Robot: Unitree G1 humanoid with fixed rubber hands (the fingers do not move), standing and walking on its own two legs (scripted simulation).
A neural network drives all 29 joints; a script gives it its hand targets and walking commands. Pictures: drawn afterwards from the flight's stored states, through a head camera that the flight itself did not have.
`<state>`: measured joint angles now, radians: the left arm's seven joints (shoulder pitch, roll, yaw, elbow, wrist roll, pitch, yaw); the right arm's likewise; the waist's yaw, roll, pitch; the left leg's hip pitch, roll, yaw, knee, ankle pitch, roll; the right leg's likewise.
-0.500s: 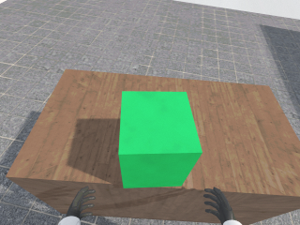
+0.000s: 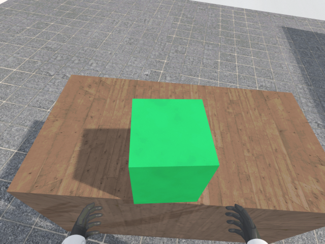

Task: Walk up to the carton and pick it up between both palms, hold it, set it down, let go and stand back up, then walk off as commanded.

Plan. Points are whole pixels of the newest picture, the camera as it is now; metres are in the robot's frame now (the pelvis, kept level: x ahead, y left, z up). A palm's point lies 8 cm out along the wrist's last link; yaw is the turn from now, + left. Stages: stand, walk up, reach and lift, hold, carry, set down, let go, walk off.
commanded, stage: stand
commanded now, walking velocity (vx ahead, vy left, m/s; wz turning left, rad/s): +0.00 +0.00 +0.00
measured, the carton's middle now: (166, 153) +0.37 -0.01 -0.04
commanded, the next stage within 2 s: walk off in 1.50 s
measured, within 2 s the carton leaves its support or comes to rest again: neither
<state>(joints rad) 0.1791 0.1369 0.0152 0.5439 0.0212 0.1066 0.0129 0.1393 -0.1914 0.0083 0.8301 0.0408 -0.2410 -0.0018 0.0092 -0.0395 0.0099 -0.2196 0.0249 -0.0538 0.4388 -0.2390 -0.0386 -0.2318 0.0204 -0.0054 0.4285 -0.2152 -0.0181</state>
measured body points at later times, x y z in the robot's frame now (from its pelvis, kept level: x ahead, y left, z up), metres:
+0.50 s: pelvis -0.01 +0.00 +0.00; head +0.00 +0.01 +0.45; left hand +0.13 +0.26 -0.11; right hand +0.14 -0.28 -0.10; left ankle +0.00 +0.14 -0.74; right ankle +0.01 -0.11 -0.74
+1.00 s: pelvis -0.01 +0.00 +0.00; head -0.01 +0.01 +0.45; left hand +0.11 +0.26 -0.12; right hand +0.14 -0.29 -0.10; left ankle +0.00 +0.14 -0.74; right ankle +0.01 -0.11 -0.74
